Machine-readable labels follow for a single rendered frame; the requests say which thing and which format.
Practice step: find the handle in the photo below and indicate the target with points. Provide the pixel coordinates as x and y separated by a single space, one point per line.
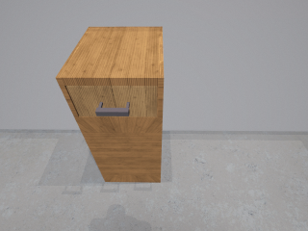
112 111

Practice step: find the drawer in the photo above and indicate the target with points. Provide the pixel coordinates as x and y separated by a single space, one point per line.
142 99

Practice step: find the cabinet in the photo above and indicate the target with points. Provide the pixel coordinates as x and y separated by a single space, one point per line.
125 148

